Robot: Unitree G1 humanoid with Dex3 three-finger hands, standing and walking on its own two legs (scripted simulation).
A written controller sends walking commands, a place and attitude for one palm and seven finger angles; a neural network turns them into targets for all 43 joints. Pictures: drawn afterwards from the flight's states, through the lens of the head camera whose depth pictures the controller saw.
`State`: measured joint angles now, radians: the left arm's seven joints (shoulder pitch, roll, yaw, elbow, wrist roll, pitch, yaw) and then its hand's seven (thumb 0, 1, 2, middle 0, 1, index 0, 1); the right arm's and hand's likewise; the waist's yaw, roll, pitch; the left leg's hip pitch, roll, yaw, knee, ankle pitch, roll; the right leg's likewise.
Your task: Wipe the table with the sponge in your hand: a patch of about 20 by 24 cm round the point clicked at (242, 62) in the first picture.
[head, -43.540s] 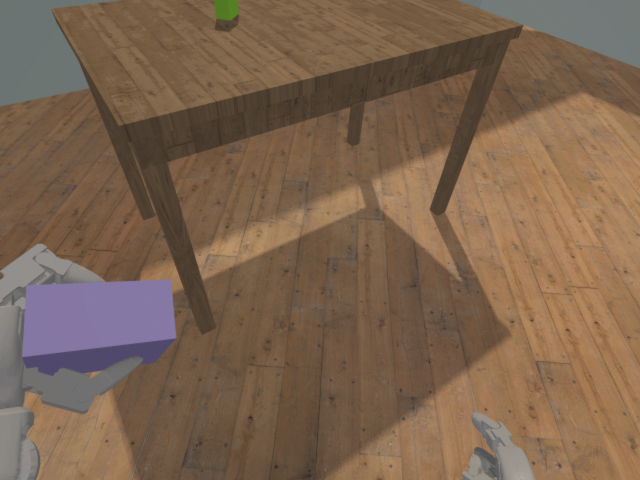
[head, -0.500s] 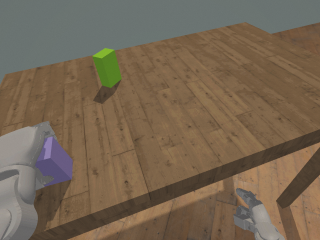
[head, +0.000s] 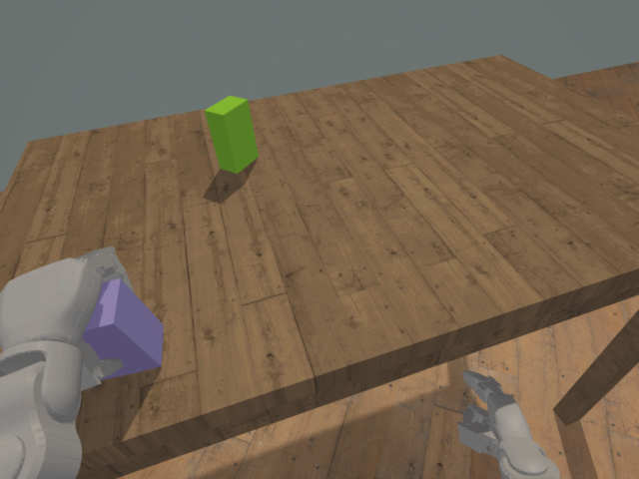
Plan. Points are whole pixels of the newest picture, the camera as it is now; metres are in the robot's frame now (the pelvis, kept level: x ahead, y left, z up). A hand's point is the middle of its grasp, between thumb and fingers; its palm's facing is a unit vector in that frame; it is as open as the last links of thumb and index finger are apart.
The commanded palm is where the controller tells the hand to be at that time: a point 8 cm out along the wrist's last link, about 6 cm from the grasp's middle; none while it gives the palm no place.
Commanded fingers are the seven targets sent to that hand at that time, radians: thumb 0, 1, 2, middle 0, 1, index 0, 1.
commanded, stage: lift the sponge slowly off the table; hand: left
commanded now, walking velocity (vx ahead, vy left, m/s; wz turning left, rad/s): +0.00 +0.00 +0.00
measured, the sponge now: (102, 343) +0.20 +0.30 +0.10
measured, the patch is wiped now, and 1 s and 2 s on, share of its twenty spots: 0.95 0.95 0.95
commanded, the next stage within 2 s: bring the sponge back beside the body in 1.82 s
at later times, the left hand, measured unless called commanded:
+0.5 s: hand (87, 320) +0.20 +0.28 +0.16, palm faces +0.19 -0.16 -0.97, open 9.8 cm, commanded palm +0.15 +0.28 +0.23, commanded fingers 0.00 0.10 1.30 -1.20 -1.60 -1.20 -1.60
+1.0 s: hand (81, 294) +0.21 +0.28 +0.19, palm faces +0.21 -0.10 -0.97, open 9.8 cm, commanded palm +0.15 +0.28 +0.27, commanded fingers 0.00 0.10 1.30 -1.20 -1.60 -1.20 -1.60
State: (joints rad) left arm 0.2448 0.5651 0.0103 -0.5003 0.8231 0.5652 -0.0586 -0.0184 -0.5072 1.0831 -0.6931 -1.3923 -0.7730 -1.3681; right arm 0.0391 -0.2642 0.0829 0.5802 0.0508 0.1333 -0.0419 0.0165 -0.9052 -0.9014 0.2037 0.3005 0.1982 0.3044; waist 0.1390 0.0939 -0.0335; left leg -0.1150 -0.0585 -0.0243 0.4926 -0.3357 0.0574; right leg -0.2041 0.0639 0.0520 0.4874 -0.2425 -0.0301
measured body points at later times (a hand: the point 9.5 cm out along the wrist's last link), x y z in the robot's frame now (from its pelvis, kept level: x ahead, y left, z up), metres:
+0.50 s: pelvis -0.01 +0.00 +0.00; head -0.03 -0.04 +0.45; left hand +0.18 +0.29 +0.21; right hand +0.25 -0.18 -0.07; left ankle -0.04 +0.08 -0.74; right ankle +0.01 -0.11 -0.74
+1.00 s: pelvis -0.02 -0.02 +0.00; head -0.04 -0.07 +0.45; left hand +0.19 +0.28 +0.24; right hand +0.25 -0.19 -0.07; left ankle -0.04 +0.08 -0.74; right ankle +0.01 -0.11 -0.74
